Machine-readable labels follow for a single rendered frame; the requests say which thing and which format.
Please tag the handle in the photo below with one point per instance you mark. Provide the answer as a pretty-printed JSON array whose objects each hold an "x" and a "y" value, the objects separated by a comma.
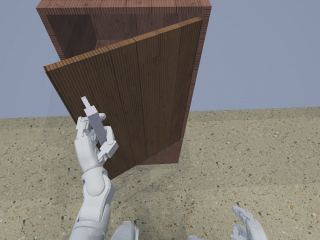
[{"x": 95, "y": 121}]

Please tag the robot right hand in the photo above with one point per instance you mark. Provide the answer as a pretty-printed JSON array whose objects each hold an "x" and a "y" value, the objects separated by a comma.
[{"x": 253, "y": 230}]

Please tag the robot left hand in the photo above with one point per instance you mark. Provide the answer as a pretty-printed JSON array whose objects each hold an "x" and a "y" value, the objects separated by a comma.
[{"x": 85, "y": 144}]

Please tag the robot left shin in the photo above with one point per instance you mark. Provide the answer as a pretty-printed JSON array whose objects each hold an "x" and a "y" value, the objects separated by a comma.
[{"x": 127, "y": 223}]

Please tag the cupboard door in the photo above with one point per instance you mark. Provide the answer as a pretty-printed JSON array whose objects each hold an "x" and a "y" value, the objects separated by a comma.
[{"x": 141, "y": 84}]

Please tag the left robot thigh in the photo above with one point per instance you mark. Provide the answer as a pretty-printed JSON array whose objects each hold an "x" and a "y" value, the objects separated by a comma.
[{"x": 126, "y": 232}]

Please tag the left robot forearm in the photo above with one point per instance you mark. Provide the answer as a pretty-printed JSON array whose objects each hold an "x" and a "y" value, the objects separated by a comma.
[{"x": 94, "y": 215}]

